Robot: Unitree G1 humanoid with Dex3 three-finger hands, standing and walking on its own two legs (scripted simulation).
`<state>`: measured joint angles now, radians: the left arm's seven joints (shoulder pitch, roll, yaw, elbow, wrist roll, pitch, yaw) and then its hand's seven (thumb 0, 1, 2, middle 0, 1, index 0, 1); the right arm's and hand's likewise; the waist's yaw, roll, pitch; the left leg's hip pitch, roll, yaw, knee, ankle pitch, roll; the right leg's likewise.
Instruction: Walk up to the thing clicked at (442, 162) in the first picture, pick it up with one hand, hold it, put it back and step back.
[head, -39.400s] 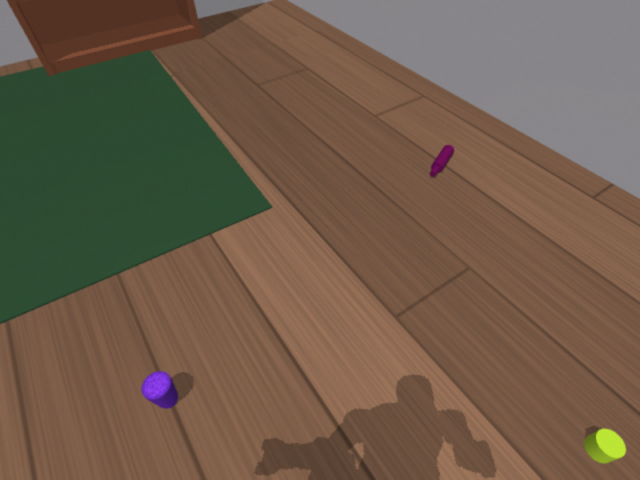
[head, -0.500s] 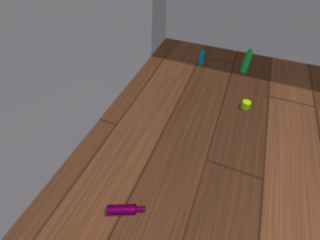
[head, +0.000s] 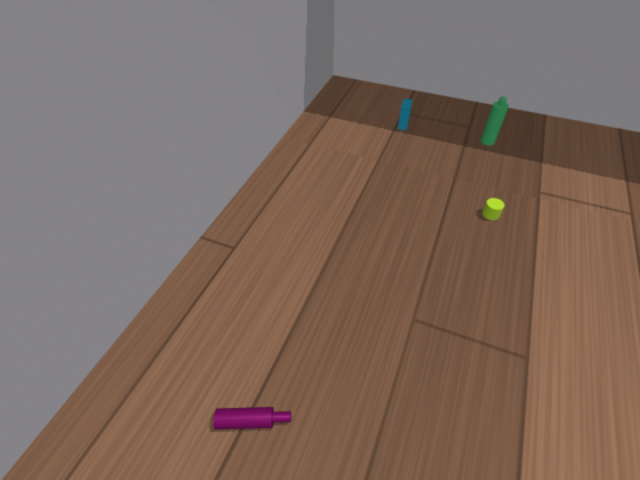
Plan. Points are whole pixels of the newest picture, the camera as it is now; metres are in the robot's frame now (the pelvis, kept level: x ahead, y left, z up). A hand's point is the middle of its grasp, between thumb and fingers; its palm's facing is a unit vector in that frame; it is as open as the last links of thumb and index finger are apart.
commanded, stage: rise first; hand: left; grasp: from above
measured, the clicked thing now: (253, 417) +0.42 +0.23 -0.76
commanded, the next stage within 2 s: none
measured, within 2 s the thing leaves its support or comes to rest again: neither
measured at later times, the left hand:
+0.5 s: hand out of the picture +0.12 +0.26 -0.20, palm faces -0.09 -0.91 -0.41, open 13.2 cm
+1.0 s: hand out of the picture +0.13 +0.28 -0.29, palm faces -0.32 -0.77 -0.55, open 14.2 cm
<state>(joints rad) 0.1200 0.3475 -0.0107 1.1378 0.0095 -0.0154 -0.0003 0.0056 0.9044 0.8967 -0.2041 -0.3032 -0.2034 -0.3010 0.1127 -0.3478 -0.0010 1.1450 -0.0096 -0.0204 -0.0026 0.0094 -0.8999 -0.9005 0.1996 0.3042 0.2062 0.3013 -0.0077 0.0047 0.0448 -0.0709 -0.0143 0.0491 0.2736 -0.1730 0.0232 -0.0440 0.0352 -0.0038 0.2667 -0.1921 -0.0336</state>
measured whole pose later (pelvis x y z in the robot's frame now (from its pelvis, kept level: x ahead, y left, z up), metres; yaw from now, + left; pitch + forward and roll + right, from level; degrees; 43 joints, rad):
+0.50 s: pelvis -0.02 +0.01 -0.06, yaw +1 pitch +12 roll -1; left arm 0.12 0.32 0.11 0.73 0.17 0.15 0.00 0.00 -0.34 0.97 -0.10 -1.03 -0.10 -1.03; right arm 0.26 -0.26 -0.02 0.63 0.03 -0.07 -0.03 0.01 -0.91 -0.90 0.20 0.30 0.21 0.30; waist -0.03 0.01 -0.08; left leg -0.69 -0.01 0.03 0.89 -0.42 0.04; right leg -0.64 0.03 -0.04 0.87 -0.45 -0.03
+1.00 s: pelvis -0.04 +0.01 -0.15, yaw +1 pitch +24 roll -2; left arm 0.13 0.39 0.07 0.54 0.39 0.12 0.02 0.00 -0.58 0.97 -0.10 -1.07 -0.10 -1.07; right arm 0.17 -0.28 -0.01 0.53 0.01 -0.18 0.00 0.01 -0.92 -0.90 0.20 0.30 0.21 0.30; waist -0.03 0.00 -0.17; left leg -1.20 0.00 0.02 1.38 -0.60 0.05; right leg -1.15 0.02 -0.07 1.35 -0.63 -0.03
